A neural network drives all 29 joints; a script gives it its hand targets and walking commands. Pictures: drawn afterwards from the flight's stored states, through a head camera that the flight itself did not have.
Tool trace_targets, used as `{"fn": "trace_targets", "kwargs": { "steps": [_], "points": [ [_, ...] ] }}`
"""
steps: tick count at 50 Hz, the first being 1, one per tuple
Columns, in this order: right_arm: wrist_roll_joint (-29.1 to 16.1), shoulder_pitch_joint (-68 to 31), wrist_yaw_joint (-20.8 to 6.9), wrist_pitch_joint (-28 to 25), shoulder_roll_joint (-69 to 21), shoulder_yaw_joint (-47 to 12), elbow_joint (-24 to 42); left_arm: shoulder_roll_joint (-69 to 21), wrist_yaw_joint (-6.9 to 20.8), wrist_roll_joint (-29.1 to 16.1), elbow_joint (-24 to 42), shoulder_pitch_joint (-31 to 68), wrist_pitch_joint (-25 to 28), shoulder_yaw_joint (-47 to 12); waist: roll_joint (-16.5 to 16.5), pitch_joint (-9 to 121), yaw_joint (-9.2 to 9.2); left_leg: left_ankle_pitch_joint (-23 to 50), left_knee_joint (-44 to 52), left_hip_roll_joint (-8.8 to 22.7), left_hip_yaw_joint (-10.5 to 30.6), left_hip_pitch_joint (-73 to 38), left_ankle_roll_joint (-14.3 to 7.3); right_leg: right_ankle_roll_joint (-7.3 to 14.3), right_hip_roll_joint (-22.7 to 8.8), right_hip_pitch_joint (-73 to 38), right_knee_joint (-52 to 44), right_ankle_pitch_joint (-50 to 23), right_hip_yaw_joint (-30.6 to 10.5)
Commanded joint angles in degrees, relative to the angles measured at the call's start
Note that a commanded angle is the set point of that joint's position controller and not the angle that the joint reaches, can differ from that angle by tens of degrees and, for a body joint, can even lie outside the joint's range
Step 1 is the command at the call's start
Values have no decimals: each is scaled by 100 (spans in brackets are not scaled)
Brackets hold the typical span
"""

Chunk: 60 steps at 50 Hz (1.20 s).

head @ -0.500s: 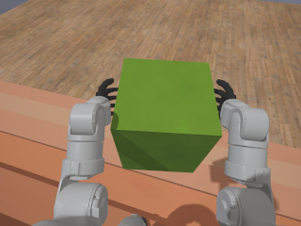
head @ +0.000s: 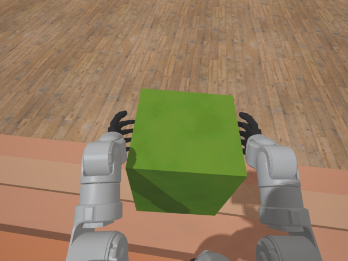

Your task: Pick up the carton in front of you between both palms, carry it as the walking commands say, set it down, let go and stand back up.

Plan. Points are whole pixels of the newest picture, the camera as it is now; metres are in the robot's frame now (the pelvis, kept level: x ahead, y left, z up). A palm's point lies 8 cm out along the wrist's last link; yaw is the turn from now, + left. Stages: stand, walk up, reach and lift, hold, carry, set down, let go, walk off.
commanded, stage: carry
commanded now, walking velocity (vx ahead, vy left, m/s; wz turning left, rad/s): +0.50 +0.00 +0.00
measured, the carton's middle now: (181, 157) +0.35 -0.02 +0.03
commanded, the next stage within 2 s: none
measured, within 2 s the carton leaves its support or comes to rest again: neither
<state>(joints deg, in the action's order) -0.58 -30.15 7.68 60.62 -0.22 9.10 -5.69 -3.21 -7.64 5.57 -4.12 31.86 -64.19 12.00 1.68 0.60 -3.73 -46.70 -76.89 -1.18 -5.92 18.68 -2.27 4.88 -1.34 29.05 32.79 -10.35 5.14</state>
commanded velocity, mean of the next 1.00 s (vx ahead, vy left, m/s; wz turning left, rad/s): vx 0.50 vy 0.00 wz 0.00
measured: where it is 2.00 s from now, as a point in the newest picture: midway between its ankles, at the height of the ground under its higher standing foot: (175, 129)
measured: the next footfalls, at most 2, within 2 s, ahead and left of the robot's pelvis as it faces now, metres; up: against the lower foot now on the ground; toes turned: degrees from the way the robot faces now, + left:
left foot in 0.48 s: +0.49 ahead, +0.04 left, -0.13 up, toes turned +0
right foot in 0.88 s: +0.77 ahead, -0.09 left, -0.26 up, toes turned -3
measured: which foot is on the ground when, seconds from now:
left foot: down 0.00-0.00, up 0.02-0.46, down 0.48-0.88, up 0.90-1.00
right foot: down 0.00-0.48, up 0.50-0.86, down 0.88-1.00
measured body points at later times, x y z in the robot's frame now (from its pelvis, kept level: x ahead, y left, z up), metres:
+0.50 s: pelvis +0.35 -0.01 -0.14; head +0.33 -0.02 +0.31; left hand +0.71 +0.15 -0.01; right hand +0.70 -0.16 -0.01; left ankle +0.46 +0.04 -0.86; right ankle +0.17 -0.08 -0.68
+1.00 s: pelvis +0.72 -0.05 -0.30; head +0.74 -0.04 +0.15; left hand +1.07 +0.12 -0.21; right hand +1.09 -0.18 -0.21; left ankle +0.66 +0.07 -0.87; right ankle +0.73 -0.09 -1.00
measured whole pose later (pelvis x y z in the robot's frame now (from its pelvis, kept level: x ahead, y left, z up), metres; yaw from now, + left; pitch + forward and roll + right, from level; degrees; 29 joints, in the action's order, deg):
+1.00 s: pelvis +0.72 -0.05 -0.30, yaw -2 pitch +3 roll +0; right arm 1.2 -33.9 7.5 62.0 -1.2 11.6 -8.9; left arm -0.6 -8.4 3.1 -6.8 32.6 -64.1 9.5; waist 1.4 0.5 4.1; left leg -31.1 -88.7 -2.4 1.6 37.1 -3.0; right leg 7.9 5.7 26.1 44.6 21.9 5.2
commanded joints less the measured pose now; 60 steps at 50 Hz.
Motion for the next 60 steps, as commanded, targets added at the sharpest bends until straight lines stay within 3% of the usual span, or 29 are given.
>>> {"fn": "trace_targets", "kwargs": {
  "steps": [1, 2, 3, 4, 6, 12, 18, 21, 22, 23, 24, 25, 26, 28, 29, 31, 33, 34, 39, 40, 43, 44, 45, 46, 49, 51, 53, 56, 60],
  "points": [
    [-2398, -4491, -1400, 75, -6187, -4234, 852, -5090, 1350, -2135, 331, 3422, 218, -3569, 1758, 2488, 771, 402, -3070, -362, 554, 2874, 135, 258, -1132, -4404, 540, -881, -1890],
    [-2206, -3910, -1342, 202, -5913, -3905, 722, -5141, 1322, -2293, 372, 3428, 157, -3563, 1660, 3022, 856, 621, -3120, -351, 635, 3706, 52, 1094, -1965, -4764, -176, 1315, -3883],
    [-2182, -4118, -1306, 268, -6062, -3852, 615, -5135, 1371, -2431, 816, 3733, 175, -3793, 619, 2793, 677, 1180, -2437, -70, 814, 3794, -20, 860, -1854, -4324, -464, 2390, -4043],
    [-2018, -3865, -1241, 266, -5917, -3698, 369, -5399, 1419, -2659, 625, 3914, 101, -3831, 250, 2345, 681, 1477, -1994, 42, 714, 3649, 8, 570, -1565, -3813, -206, 1707, -3246],
    [-1730, -3180, -1272, 268, -6056, -3481, -174, -5796, 1450, -2972, 1098, 4555, 191, -4046, -182, 2458, 705, 1931, -874, 520, 1185, 3721, -131, 832, -1579, -3354, 474, 819, -2870],
    [-1611, -3662, -1176, -66, -6336, -3707, 674, -6138, 1607, -3319, 1433, 4905, 455, -4499, 395, 2689, 891, 3784, 1063, 313, 578, 3122, 15, 784, -1170, -3260, 584, -1245, -2217],
    [-1191, -3049, -1018, -56, -5537, -3559, 823, -5849, 1589, -3472, 914, 4158, 536, -4436, -103, 1922, 1405, 6672, 4760, -254, -267, 1882, 12, 421, -27, -2642, 1541, 573, -1339],
    [-1157, -3046, -1001, 100, -5252, -3333, 755, -5768, 1597, -3386, 488, 3900, 426, -4321, 666, 2260, 444, 7519, 4144, 59, 11, -652, -280, 99, -449, -1620, 2398, 343, -711],
    [-1292, -3596, -1016, 158, -5055, -3416, 1037, -5751, 1584, -3346, 412, 3963, 397, -4222, 530, 2186, 95, 6974, 3889, -237, -417, -1283, -345, 34, -420, -1114, 3303, -593, -551],
    [-1350, -3470, -1056, 237, -5235, -3498, 792, -5692, 1552, -3264, 367, 4053, 303, -4185, -238, 2421, -719, 6386, 4619, -167, -140, -2086, -522, -244, -140, -759, 5117, -981, -75],
    [-1563, -3535, -1146, 327, -5273, -3461, 335, -5336, 1483, -2973, 492, 4393, 307, -4031, -1494, 1683, -910, 6273, 4849, 333, 253, -2415, -765, -314, 465, 596, 7255, 2968, -13],
    [-1412, -2936, -1171, 445, -5054, -3196, -70, -5081, 1398, -2748, 187, 3834, 59, -3619, -1077, 1745, -359, 7080, 3710, 919, 1440, -2557, -714, -303, 690, 1361, 6835, 4608, -499],
    [-1740, -3104, -1201, 521, -5110, -3358, -227, -4895, 1299, -2574, -354, 3371, -87, -3290, -972, 1729, 43, 6671, 4324, 1398, 2923, -2193, -1091, -373, 486, 1555, 5962, 4408, -761],
    [-2298, -4409, -1354, 465, -5612, -3635, -90, -4829, 1248, -2115, -614, 3401, -205, -2898, -437, 1761, -63, 4492, 4267, 1793, 4123, -1610, -1770, -379, -35, 2106, 5152, 4073, -1136],
    [-2618, -4917, -1427, 417, -6079, -3778, 180, -5023, 1221, -2049, -205, 3684, -118, -2883, -41, 1702, 172, 4807, 4340, 1671, 3765, -1101, -1638, -478, -82, 2034, 4383, 3802, -1047],
    [-2654, -5034, -1512, 377, -6531, -3551, -260, -5262, 1247, -2070, -279, 4293, -7, -2933, -486, 1917, -1, 4681, 4619, 1564, 3713, -731, -1320, -546, 34, 1458, 3725, 3456, -796],
    [-2882, -5328, -1593, 253, -6951, -3653, 83, -5571, 1267, -2245, 380, 4618, 159, -3250, -598, 2179, -9, 4596, 3827, 1304, 2849, -374, -1146, -259, -98, 1324, 3230, 1325, -934],
    [-2944, -5399, -1577, 242, -7158, -3664, 161, -5748, 1231, -2149, 214, 4512, 182, -3130, 66, 2008, -207, 4259, 3429, 887, 2824, -590, -986, -254, -45, 1617, 2821, 776, -869],
    [-2830, -4351, -1457, 72, -6783, -3682, 280, -5564, 985, -2205, 719, 4322, 131, -3394, -1048, 2263, -493, 4312, 2585, 325, 1875, -779, -940, -376, 431, 266, 320, -352, -35],
    [-2723, -4239, -1425, 115, -6533, -3670, 383, -5416, 974, -2106, 653, 4034, 211, -3567, -422, 2251, -457, 4745, 2328, -33, 1184, -919, -730, -404, 655, -48, -14, -990, 410],
    [-2642, -3990, -1432, 84, -6590, -3832, 302, -5555, 1112, -2203, 630, 3710, 123, -3557, -517, 2694, 797, 6520, 158, 396, 623, 320, -326, 71, 553, -2830, -231, -801, 369],
    [-2236, -3976, -1446, 87, -6355, -3708, 269, -5294, 1190, -2052, 447, 3486, 133, -3748, 450, 2354, 1156, 4670, -1826, 50, 153, 1264, -50, 300, 152, -3359, -658, -1178, -25],
    [-2305, -4077, -1423, 144, -6224, -3739, 232, -5135, 1219, -2187, 230, 3635, 103, -3731, 1014, 2480, 1031, 792, -2827, -476, 448, 3024, 109, 764, -953, -4909, 755, -2861, -1612],
    [-2120, -3529, -1412, 228, -6033, -3337, 7, -5086, 1214, -2412, 622, 3769, 147, -3797, 246, 2929, 763, 887, -2769, -263, 886, 4159, 80, 1304, -1679, -5754, 868, -2054, -3053],
    [-1532, -3468, -1314, 205, -6022, -3146, -137, -5902, 1393, -2946, 938, 4624, 230, -4184, -115, 2454, 869, 1539, -766, 249, 1290, 4094, -71, 1368, -1583, -3818, 427, 1054, -3622],
    [-1482, -3773, -1214, 125, -5810, -3071, 305, -6178, 1533, -3376, 815, 4801, 270, -4376, -409, 2125, 855, 2177, 984, 262, 887, 3047, 107, 1329, -1313, -2574, -40, 799, -3222],
    [-1424, -3688, -1210, -10, -5942, -3181, 409, -6351, 1588, -3520, 837, 4999, 374, -4391, 190, 2590, 830, 3196, 546, 316, 928, 3225, 70, 985, -1360, -3173, 490, -528, -3258],
    [-1357, -3640, -1136, -81, -5839, -3336, 621, -6134, 1541, -3462, 824, 4449, 508, -4325, 206, 2378, 1361, 4971, 2508, 3, 291, 3491, -82, 558, -109, -3559, 1085, -214, -1877],
    [-1162, -3789, -988, -116, -5649, -3444, 960, -6254, 1560, -3557, 834, 4486, 626, -4483, 416, 2032, 1079, 7305, 4450, -283, -177, 119, -263, 322, 174, -1378, 1662, 942, -791]
  ]
}}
